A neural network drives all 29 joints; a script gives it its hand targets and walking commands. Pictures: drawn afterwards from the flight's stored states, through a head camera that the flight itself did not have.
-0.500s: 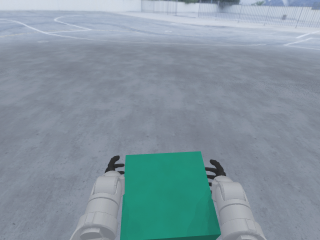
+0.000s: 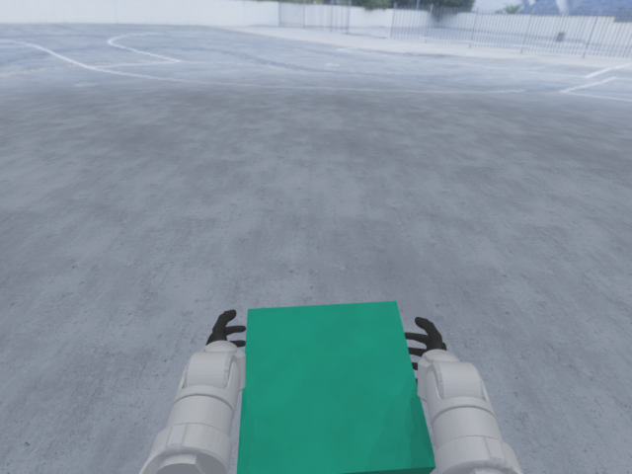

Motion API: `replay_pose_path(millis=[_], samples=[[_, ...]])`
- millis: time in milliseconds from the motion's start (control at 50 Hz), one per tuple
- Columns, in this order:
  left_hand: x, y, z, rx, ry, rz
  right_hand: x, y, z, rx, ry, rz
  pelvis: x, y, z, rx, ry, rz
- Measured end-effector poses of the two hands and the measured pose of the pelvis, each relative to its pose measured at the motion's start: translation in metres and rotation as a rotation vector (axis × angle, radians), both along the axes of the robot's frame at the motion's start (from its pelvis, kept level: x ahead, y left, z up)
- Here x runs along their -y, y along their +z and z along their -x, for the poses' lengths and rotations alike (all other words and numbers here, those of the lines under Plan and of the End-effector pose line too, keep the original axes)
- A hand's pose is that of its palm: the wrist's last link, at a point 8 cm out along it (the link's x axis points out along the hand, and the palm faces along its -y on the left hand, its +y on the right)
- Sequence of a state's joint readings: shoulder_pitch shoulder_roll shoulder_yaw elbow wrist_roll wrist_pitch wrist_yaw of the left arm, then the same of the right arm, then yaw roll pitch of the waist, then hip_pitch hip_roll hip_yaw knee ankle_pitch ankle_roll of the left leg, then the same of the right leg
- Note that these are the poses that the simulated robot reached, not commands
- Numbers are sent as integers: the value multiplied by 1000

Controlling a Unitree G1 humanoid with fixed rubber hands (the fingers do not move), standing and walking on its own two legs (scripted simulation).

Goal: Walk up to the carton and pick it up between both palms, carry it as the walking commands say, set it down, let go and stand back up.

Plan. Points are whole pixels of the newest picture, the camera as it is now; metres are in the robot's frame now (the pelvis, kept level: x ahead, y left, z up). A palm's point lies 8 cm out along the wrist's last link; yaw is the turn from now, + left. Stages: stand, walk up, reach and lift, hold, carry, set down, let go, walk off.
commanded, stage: hold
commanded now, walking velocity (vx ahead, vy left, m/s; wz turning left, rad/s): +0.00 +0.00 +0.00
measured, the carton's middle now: (327, 405) +0.29 +0.00 -0.03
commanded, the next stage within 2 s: carry in 0.74 s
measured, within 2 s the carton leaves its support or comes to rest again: neither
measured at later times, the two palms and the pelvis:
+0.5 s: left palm (219, 359) +0.29 +0.15 +0.06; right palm (435, 367) +0.29 -0.14 +0.06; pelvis +0.00 +0.00 +0.00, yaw +0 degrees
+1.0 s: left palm (207, 333) +0.31 +0.17 +0.09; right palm (419, 343) +0.32 -0.12 +0.08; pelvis +0.01 +0.02 +0.00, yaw +1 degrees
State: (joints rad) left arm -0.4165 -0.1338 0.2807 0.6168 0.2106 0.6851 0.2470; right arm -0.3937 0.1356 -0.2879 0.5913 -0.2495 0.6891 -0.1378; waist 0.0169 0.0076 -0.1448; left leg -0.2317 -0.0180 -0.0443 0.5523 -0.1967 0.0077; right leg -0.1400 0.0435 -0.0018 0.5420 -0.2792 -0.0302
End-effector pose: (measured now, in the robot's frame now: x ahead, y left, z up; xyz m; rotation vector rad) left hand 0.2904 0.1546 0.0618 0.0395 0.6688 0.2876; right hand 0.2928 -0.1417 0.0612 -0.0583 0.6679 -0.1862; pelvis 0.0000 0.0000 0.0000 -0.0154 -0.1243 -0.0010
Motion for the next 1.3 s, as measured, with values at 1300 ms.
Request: replay_pose_path(millis=[1300], samples=[[-72,31,0,-89,98,41,-73,24,-10,-97,-35,-89,-59,-11,-4,-159,79,-25]])
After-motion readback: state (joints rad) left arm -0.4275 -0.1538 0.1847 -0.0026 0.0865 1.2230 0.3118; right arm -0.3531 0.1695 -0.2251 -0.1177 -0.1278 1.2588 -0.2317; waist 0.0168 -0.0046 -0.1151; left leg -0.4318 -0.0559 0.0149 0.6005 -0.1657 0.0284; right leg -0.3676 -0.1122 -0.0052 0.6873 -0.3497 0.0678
